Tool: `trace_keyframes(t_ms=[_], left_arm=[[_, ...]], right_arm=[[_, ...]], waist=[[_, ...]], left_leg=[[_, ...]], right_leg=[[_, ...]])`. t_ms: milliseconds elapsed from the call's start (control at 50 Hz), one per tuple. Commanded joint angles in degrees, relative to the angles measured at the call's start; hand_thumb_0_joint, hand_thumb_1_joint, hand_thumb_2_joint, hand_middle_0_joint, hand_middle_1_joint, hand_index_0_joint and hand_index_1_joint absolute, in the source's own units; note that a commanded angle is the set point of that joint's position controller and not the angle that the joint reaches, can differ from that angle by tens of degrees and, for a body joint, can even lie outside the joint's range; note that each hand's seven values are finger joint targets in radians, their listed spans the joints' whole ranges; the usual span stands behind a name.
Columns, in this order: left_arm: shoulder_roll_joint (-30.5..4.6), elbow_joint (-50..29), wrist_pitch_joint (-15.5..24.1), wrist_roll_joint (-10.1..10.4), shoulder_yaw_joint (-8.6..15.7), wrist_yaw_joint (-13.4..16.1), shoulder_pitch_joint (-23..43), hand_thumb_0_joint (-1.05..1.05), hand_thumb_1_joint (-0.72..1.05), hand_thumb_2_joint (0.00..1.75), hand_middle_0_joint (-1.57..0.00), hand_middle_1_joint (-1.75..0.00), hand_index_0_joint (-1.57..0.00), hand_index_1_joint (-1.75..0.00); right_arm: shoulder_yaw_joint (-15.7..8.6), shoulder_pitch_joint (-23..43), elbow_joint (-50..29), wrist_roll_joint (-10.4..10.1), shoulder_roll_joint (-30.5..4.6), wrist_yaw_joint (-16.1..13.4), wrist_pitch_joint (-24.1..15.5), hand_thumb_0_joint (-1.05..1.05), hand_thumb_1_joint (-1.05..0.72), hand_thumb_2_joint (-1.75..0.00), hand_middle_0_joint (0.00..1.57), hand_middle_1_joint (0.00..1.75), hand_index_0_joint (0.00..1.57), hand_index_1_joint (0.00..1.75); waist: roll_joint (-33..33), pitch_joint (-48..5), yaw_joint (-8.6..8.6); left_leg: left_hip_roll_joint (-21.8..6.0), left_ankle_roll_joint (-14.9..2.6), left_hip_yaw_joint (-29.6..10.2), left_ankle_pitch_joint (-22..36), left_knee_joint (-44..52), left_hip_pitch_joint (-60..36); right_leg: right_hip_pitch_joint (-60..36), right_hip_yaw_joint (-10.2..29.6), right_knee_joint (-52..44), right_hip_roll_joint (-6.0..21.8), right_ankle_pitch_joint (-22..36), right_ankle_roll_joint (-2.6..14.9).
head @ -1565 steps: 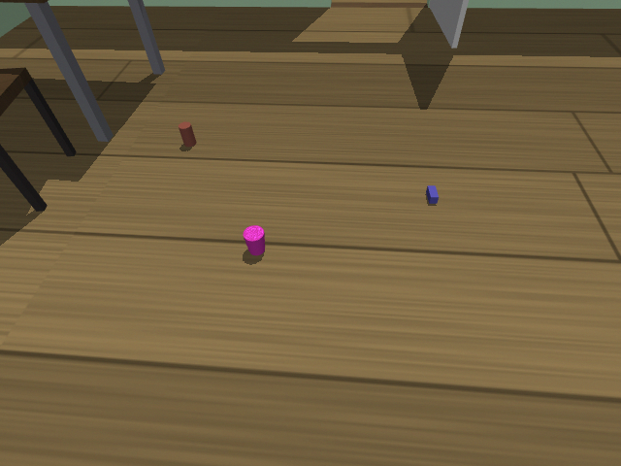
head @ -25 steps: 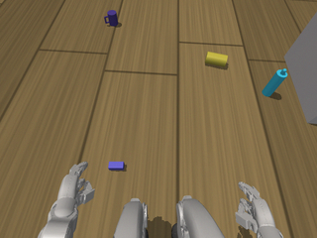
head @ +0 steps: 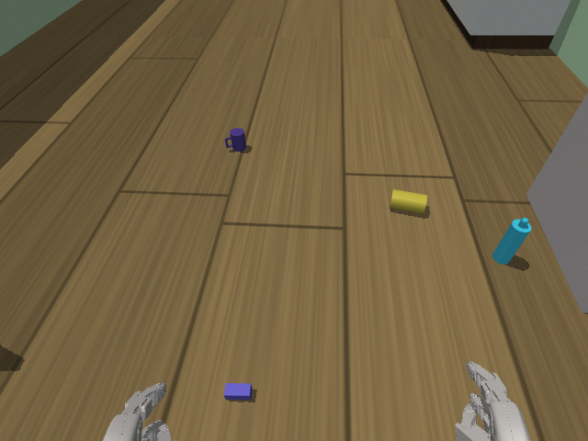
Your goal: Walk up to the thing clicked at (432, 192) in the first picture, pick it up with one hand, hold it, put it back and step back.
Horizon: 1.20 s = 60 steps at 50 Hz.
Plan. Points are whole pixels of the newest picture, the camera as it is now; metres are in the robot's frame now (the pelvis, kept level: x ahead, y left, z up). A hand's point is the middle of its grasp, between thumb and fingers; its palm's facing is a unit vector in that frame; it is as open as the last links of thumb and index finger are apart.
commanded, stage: home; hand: left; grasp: from above
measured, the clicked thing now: (238, 391) +0.44 +0.20 -0.70
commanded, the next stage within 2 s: stand in 1.94 s
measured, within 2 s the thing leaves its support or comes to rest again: neither
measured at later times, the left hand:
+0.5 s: hand out of the picture +0.16 +0.17 -0.05, palm faces +0.04 -0.98 -0.20, open 7.4 cm
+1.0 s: hand out of the picture +0.16 +0.17 -0.05, palm faces +0.03 -0.98 -0.20, open 7.4 cm
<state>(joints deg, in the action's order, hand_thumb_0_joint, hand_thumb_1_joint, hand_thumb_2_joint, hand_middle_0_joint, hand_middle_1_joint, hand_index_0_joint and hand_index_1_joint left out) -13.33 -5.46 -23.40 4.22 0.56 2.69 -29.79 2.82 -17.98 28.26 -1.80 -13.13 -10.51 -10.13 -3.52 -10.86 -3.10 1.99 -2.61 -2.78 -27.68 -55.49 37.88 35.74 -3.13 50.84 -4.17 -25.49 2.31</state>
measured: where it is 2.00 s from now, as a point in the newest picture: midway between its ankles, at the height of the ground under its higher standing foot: outside the picture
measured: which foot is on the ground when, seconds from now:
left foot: down 0.00-1.00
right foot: down 0.00-1.00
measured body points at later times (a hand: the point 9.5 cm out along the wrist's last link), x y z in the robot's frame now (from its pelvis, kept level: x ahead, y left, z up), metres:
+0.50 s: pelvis +0.00 +0.00 +0.00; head +0.02 +0.00 +0.45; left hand +0.16 +0.22 -0.04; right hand +0.15 -0.25 -0.07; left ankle +0.00 +0.09 -0.69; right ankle +0.00 -0.10 -0.69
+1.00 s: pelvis +0.00 -0.01 +0.00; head +0.01 -0.01 +0.45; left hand +0.15 +0.22 -0.04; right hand +0.15 -0.25 -0.07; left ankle +0.00 +0.09 -0.69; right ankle +0.00 -0.10 -0.69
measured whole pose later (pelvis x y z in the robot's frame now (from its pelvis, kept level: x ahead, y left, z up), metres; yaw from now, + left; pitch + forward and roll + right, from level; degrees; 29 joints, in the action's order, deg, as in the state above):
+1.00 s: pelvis +0.00 -0.01 +0.00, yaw +0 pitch +10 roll -2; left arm -13.5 -3.4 -22.8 3.9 0.5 1.3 -27.7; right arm 2.9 -17.2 30.1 -1.1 -13.3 -10.1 -12.5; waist -2.7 -9.0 -2.3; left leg 2.1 -2.1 -2.7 -27.4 -55.0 37.3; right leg 35.6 -3.1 51.4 -4.0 -25.7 2.7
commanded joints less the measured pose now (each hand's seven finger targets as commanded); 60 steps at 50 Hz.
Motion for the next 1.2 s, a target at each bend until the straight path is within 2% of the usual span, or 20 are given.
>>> trace_keyframes(t_ms=[0, 160, 300, 320, 400, 540, 620, 680, 700, 780, 800, 840, 920, 980, 1020, 1040, 1100, 1140, 1160, 1180], left_arm=[[-5.81, -9.11, 2.51, -0.96, 2.99, -0.81, 3.52, 0.00, 0.90, 0.90, -0.20, -0.30, -0.20, -0.30], [-6.54, -9.88, 3.58, -0.85, 4.08, -1.00, 3.72, 0.00, 0.90, 0.90, -0.20, -0.30, -0.20, -0.30], [-6.04, -8.86, 4.37, -1.13, 3.30, -0.78, 2.48, 0.00, 0.90, 0.90, -0.20, -0.30, -0.20, -0.30], [-6.51, -8.65, 4.35, -1.26, 4.04, -0.60, 2.59, 0.00, 0.90, 0.90, -0.20, -0.30, -0.20, -0.30], [-6.33, -8.57, 4.26, -1.03, 3.82, -0.73, 3.42, 0.00, 0.90, 0.90, -0.20, -0.30, -0.20, -0.30], [-6.47, -8.33, 3.81, -1.02, 4.04, -0.86, 2.18, 0.00, 0.90, 0.90, -0.20, -0.30, -0.20, -0.30], [-6.17, -8.12, 3.68, -1.05, 3.75, -0.82, 2.93, 0.00, 0.90, 0.90, -0.20, -0.30, -0.20, -0.30], [-6.64, -8.40, 3.77, -1.02, 4.32, -0.90, 2.47, 0.00, 0.90, 0.90, -0.20, -0.30, -0.20, -0.30], [-6.21, -8.24, 3.82, -1.03, 3.43, -1.03, 3.58, 0.00, 0.90, 0.90, -0.20, -0.30, -0.20, -0.30], [-7.32, -10.76, 4.05, -0.92, 4.35, -0.84, 4.41, 0.00, 0.90, 0.90, -0.20, -0.30, -0.20, -0.30], [-5.95, -7.80, 3.74, -1.07, 3.30, -0.91, 2.34, 0.00, 0.90, 0.90, -0.20, -0.30, -0.20, -0.30], [-5.99, -8.14, 3.67, -0.90, 3.27, -1.05, 2.82, 0.00, 0.90, 0.90, -0.20, -0.30, -0.20, -0.30], [-6.51, -8.91, 3.68, -1.02, 3.65, -0.99, 3.83, 0.00, 0.90, 0.90, -0.20, -0.30, -0.20, -0.30], [-5.82, -8.20, 3.62, -0.76, 2.94, -1.18, 2.61, 0.00, 0.90, 0.90, -0.20, -0.30, -0.20, -0.30], [-6.48, -8.91, 3.71, -0.78, 3.54, -1.01, 3.21, 0.00, 0.90, 0.90, -0.20, -0.30, -0.20, -0.30], [-6.61, -8.53, 3.62, -0.75, 4.20, -0.92, 2.50, 0.00, 0.90, 0.90, -0.20, -0.30, -0.20, -0.30], [-6.50, -8.17, 3.85, -0.95, 3.92, -0.84, 3.12, 0.00, 0.90, 0.90, -0.20, -0.30, -0.20, -0.30], [-7.12, -9.90, 3.97, -0.76, 4.01, -0.77, 3.32, 0.00, 0.90, 0.90, -0.20, -0.30, -0.20, -0.30], [-6.05, -8.28, 3.73, -0.68, 3.22, -0.89, 1.69, 0.00, 0.90, 0.90, -0.20, -0.30, -0.20, -0.30], [-6.32, -9.21, 3.81, -0.53, 3.78, -0.87, 2.24, 0.00, 0.90, 0.90, -0.20, -0.30, -0.20, -0.30]], right_arm=[[-2.79, 3.59, -8.56, 0.23, -7.18, -0.46, -4.47, 0.00, -0.90, -0.90, 0.20, 0.30, 0.20, 0.30], [-2.71, 4.11, -8.35, 0.53, -7.21, -0.16, -5.69, 0.00, -0.90, -0.90, 0.20, 0.30, 0.20, 0.30], [-2.80, 3.90, -7.86, 0.55, -7.16, -0.15, -5.69, 0.00, -0.90, -0.90, 0.20, 0.30, 0.20, 0.30], [-2.70, 3.96, -7.85, 0.63, -7.09, -0.21, -5.62, 0.00, -0.90, -0.90, 0.20, 0.30, 0.20, 0.30], [-2.69, 4.46, -7.61, 0.57, -7.11, -0.24, -5.77, 0.00, -0.90, -0.90, 0.20, 0.30, 0.20, 0.30], [-3.03, 4.13, -7.46, 0.55, -7.28, -0.22, -5.82, 0.00, -0.90, -0.90, 0.20, 0.30, 0.20, 0.30], [-2.94, 4.02, -7.36, 0.62, -7.17, -0.24, -5.85, 0.00, -0.90, -0.90, 0.20, 0.30, 0.20, 0.30], [-3.08, 4.22, -7.29, 0.54, -7.27, -0.22, -5.90, 0.00, -0.90, -0.90, 0.20, 0.30, 0.20, 0.30], [-2.97, 4.18, -7.41, 0.55, -7.28, -0.17, -5.84, 0.00, -0.90, -0.90, 0.20, 0.30, 0.20, 0.30], [-3.06, 3.60, -6.95, 0.53, -7.19, -0.18, -5.85, 0.00, -0.90, -0.90, 0.20, 0.30, 0.20, 0.30], [-2.92, 3.99, -7.04, 0.56, -7.03, -0.14, -5.84, 0.00, -0.90, -0.90, 0.20, 0.30, 0.20, 0.30], [-2.96, 4.12, -7.19, 0.52, -7.22, -0.12, -5.92, 0.00, -0.90, -0.90, 0.20, 0.30, 0.20, 0.30], [-2.96, 4.53, -7.28, 0.56, -7.27, -0.06, -5.88, 0.00, -0.90, -0.90, 0.20, 0.30, 0.20, 0.30], [-2.86, 4.25, -7.19, 0.44, -7.25, 0.04, -5.88, 0.00, -0.90, -0.90, 0.20, 0.30, 0.20, 0.30], [-2.90, 4.31, -7.45, 0.49, -7.19, -0.08, -5.85, 0.00, -0.90, -0.90, 0.20, 0.30, 0.20, 0.30], [-2.97, 4.29, -7.38, 0.40, -7.29, -0.07, -5.83, 0.00, -0.90, -0.90, 0.20, 0.30, 0.20, 0.30], [-2.84, 4.46, -7.14, 0.54, -7.04, -0.11, -5.82, 0.00, -0.90, -0.90, 0.20, 0.30, 0.20, 0.30], [-2.93, 4.11, -7.21, 0.44, -7.08, -0.14, -5.71, 0.00, -0.90, -0.90, 0.20, 0.30, 0.20, 0.30], [-2.86, 4.25, -7.34, 0.39, -7.08, -0.07, -5.72, 0.00, -0.90, -0.90, 0.20, 0.30, 0.20, 0.30], [-2.86, 4.02, -7.48, 0.37, -7.23, 0.03, -5.67, 0.00, -0.90, -0.90, 0.20, 0.30, 0.20, 0.30]], waist=[[1.36, 0.99, -0.42], [0.22, -2.79, 0.40], [0.72, -3.68, 0.46], [1.16, -3.33, 1.00], [1.21, -1.46, 0.73], [1.36, -2.75, 1.04], [1.41, -1.52, 0.64], [1.01, -2.20, 1.31], [1.03, -1.37, 0.56], [1.15, -3.86, 0.88], [1.89, -1.84, 0.74], [1.35, -2.27, 0.57], [1.02, -0.96, 0.73], [1.65, -1.94, 0.62], [1.71, -3.52, 0.49], [2.22, -1.98, 1.07], [2.22, -1.23, 0.63], [1.44, -3.36, 0.59], [2.18, -3.02, 0.64], [2.01, -2.54, 0.79]], left_leg=[[-1.98, 0.66, -3.09, 11.18, 10.84, -4.16], [-1.28, 0.67, -1.98, 13.12, 10.14, -6.17], [-1.09, 0.72, -1.82, 16.08, 9.36, -5.76], [-1.01, 0.60, -1.71, 15.72, 9.25, -5.62], [-1.19, 0.52, -1.73, 12.38, 10.01, -4.97], [-1.16, 0.71, -1.61, 15.28, 9.46, -5.51], [-1.05, 0.54, -1.23, 13.21, 9.37, -4.84], [-1.27, 0.76, -1.59, 13.50, 9.71, -5.01], [-1.24, 0.67, -1.51, 12.49, 9.71, -4.83], [-1.25, 0.66, -1.64, 14.43, 9.34, -6.04], [-1.12, 0.61, -1.61, 14.13, 9.18, -4.98], [-1.26, 0.71, -1.75, 13.90, 9.52, -5.07], [-1.34, 0.69, -2.04, 10.23, 10.28, -4.26], [-1.43, 0.68, -2.24, 12.30, 9.89, -4.96], [-1.07, 0.52, -1.64, 14.13, 8.83, -5.12], [-1.12, 0.49, -1.55, 13.10, 9.05, -4.51], [-1.08, 0.41, -1.36, 10.82, 9.23, -4.09], [-0.97, 0.36, -1.13, 12.57, 8.62, -4.90], [-0.98, 0.37, -1.38, 13.28, 8.57, -4.61], [-1.05, 0.40, -1.49, 13.26, 8.76, -4.48]], right_leg=[[-1.71, 0.83, -7.90, 1.14, 8.63, -0.67], [-4.36, 1.20, -7.86, 1.29, 10.18, -0.61], [-4.99, 1.55, -7.07, 1.51, 12.91, -0.45], [-5.17, 1.49, -7.30, 1.56, 12.77, -0.57], [-4.15, 1.56, -8.16, 1.54, 9.95, -0.67], [-4.82, 1.69, -7.52, 1.59, 12.26, -0.59], [-3.89, 1.91, -7.98, 1.70, 11.01, -0.82], [-4.12, 1.76, -7.53, 1.61, 10.72, -0.66], [-3.44, 1.86, -7.83, 1.63, 10.12, -0.81], [-4.55, 1.94, -7.37, 1.65, 11.68, -0.64], [-4.08, 1.82, -7.63, 1.65, 11.69, -0.87], [-3.76, 1.85, -7.31, 1.59, 11.19, -0.66], [-2.97, 1.81, -7.88, 1.66, 8.21, -0.81], [-3.42, 1.93, -7.43, 1.68, 10.04, -0.83], [-4.01, 2.04, -7.57, 1.73, 11.92, -0.95], [-3.66, 2.05, -7.75, 1.77, 10.98, -0.90], [-3.16, 2.10, -8.17, 1.81, 9.02, -1.00], [-3.60, 2.36, -8.06, 1.87, 10.86, -1.00], [-4.00, 2.22, -7.90, 1.83, 11.54, -1.02], [-3.99, 2.17, -7.74, 1.84, 11.51, -0.91]])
